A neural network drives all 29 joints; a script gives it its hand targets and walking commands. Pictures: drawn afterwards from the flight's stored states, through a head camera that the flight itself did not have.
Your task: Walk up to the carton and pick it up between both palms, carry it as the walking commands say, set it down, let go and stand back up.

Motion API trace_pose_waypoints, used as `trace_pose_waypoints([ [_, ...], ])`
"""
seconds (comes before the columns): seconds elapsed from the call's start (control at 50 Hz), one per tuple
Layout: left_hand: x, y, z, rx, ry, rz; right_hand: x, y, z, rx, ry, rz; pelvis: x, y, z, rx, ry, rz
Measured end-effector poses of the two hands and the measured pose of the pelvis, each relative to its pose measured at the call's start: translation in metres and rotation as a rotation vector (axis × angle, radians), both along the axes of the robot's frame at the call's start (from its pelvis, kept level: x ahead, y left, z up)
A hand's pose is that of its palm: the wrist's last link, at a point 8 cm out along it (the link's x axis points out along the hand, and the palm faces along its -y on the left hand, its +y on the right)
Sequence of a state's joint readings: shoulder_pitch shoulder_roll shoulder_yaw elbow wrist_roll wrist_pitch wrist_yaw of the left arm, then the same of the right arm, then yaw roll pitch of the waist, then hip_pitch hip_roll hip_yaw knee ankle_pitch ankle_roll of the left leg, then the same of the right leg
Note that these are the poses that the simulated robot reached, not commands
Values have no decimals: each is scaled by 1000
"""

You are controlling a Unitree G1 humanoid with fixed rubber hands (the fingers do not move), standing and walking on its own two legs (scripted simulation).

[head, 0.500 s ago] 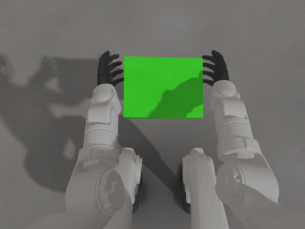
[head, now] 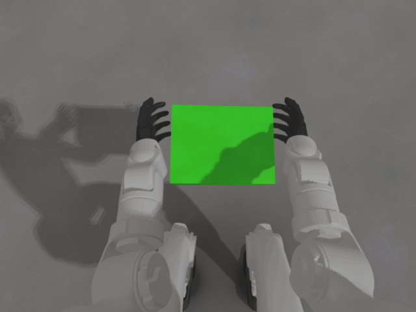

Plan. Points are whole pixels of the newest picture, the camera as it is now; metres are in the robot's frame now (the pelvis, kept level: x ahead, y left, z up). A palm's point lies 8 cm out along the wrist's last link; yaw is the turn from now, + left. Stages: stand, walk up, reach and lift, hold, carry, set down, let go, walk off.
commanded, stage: reach and lift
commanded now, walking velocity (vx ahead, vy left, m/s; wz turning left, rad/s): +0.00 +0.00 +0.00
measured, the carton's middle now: (219, 150) +0.44 +0.00 -0.13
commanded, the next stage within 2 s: none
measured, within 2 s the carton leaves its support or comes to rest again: neither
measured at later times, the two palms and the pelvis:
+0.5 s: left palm (135, 133) +0.41 +0.14 +0.03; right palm (309, 129) +0.42 -0.14 +0.02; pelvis +0.02 +0.00 +0.07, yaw -1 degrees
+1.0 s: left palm (111, 120) +0.39 +0.14 +0.11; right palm (328, 119) +0.40 -0.14 +0.10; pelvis +0.03 +0.00 +0.14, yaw -1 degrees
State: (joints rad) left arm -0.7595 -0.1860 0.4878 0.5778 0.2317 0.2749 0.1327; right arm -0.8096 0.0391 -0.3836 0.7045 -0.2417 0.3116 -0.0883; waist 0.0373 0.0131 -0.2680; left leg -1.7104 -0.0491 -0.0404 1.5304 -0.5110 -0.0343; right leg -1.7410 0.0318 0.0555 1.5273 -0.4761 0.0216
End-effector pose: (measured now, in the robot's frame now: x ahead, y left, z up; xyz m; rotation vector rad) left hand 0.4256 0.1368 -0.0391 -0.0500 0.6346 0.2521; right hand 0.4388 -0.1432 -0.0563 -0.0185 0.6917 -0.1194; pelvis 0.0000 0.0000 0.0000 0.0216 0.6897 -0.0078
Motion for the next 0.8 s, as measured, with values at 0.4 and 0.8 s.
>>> trace_pose_waypoints([
  [0.4,-13,0,59,-6,1,8,-12,0,60,11,-5,-11,18,-2,55,-1,-70,-8],
  [0.8,-27,0,118,-5,10,-3,-26,0,122,13,-6,-12,30,-4,110,-5,-177,-17],
])
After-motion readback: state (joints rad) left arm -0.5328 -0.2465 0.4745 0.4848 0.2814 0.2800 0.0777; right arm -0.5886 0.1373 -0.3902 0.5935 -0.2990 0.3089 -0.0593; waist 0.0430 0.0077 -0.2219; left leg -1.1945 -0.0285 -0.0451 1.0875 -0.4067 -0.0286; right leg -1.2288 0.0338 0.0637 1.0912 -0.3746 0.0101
